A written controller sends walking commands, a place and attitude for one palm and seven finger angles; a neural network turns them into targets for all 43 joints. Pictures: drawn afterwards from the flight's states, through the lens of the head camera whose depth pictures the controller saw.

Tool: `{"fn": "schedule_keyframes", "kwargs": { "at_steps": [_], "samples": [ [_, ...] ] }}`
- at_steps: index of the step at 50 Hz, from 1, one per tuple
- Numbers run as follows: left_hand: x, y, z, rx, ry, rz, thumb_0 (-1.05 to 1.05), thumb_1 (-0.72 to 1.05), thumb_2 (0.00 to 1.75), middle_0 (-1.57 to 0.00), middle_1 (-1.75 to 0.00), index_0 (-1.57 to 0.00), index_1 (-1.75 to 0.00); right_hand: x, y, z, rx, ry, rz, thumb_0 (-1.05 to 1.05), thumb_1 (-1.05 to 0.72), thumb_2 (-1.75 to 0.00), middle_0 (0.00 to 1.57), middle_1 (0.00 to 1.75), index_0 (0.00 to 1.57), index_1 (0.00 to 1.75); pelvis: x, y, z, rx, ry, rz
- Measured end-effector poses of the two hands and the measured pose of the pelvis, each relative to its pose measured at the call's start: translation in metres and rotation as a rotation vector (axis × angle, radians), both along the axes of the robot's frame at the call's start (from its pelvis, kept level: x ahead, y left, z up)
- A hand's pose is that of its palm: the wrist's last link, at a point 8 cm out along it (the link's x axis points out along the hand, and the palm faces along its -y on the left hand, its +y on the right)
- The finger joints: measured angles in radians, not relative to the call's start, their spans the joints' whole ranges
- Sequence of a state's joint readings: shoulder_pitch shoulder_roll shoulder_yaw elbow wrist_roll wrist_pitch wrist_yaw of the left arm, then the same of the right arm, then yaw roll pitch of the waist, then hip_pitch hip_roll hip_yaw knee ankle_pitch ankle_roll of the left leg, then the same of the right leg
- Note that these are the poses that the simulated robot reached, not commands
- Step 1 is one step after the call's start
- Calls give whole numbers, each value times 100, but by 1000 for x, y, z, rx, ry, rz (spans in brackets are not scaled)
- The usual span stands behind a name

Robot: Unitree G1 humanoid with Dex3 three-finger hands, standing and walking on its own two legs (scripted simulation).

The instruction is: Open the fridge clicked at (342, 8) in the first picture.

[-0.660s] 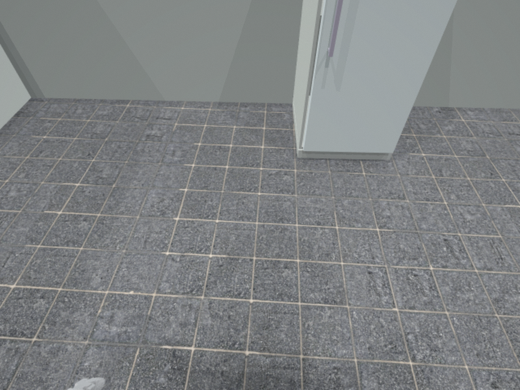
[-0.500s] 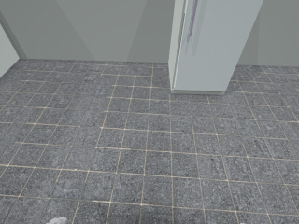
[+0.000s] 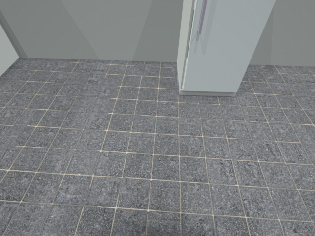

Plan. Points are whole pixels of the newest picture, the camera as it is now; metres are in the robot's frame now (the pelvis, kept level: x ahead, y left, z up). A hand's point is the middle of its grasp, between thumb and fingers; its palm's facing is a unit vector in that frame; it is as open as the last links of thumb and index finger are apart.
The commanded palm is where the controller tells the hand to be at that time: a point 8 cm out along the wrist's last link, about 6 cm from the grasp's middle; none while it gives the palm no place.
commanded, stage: stand and wait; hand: left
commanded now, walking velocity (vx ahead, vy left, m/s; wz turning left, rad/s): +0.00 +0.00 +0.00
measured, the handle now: out of the picture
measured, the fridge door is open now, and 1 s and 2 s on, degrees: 0 0 0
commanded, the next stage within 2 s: look at it before walking up in 0.16 s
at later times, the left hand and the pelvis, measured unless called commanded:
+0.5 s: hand out of the picture +0.08 +0.25 -0.15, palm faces -0.03 -0.94 -0.33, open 7.4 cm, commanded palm none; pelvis +0.00 +0.00 +0.00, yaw +0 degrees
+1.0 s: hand out of the picture +0.07 +0.24 -0.16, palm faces -0.04 -0.94 -0.33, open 7.4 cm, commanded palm none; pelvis +0.01 +0.00 +0.00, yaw -2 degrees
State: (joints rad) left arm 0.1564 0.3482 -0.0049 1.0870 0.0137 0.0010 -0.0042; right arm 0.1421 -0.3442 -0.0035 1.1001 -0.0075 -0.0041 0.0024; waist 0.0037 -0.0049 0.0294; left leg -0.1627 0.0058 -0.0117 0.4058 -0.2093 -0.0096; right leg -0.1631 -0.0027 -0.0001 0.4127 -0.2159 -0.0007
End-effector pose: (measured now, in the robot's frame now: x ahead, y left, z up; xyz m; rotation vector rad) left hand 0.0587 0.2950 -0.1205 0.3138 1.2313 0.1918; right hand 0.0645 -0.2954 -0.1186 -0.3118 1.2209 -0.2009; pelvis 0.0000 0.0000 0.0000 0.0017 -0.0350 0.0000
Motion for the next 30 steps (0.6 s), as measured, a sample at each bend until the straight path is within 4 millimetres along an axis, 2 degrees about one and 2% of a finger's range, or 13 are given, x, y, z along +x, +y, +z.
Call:
{"fn": "schedule_keyframes", "kwargs": {
  "at_steps": [8,30],
  "samples": [
    [4,0,2,2,-12,-7,0,90,90,-20,-30,-20,-30,-3,2,-1,8,2,-3,0,-90,-90,20,30,20,30,-2,0,1,1,0,-1],
    [13,-5,2,-8,-23,-17,0,90,90,-20,-30,-20,-30,10,2,2,8,-19,4,0,-90,-90,20,30,20,30,2,-1,2,1,4,-4]
  ]
}}
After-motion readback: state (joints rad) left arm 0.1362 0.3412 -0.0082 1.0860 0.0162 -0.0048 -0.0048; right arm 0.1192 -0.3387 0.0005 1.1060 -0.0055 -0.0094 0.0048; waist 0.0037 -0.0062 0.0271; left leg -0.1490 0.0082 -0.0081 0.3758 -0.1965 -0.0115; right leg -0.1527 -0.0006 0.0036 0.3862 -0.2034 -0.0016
